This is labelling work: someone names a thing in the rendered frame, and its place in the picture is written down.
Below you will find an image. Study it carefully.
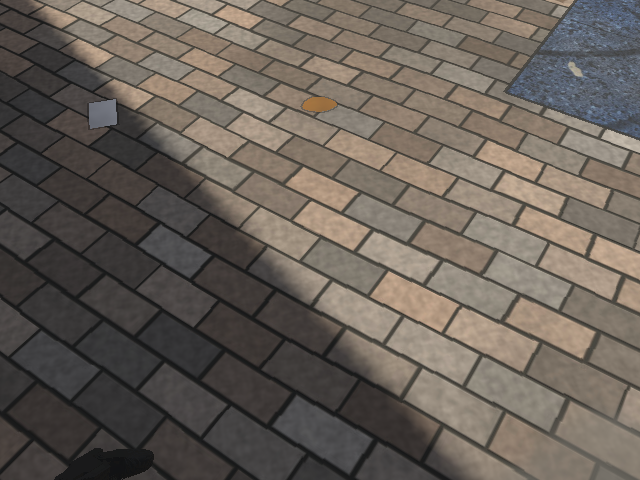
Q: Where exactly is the robot left hand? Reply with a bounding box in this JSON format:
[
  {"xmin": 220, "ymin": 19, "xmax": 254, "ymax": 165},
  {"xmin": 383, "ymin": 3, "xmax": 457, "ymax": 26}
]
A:
[{"xmin": 54, "ymin": 448, "xmax": 154, "ymax": 480}]

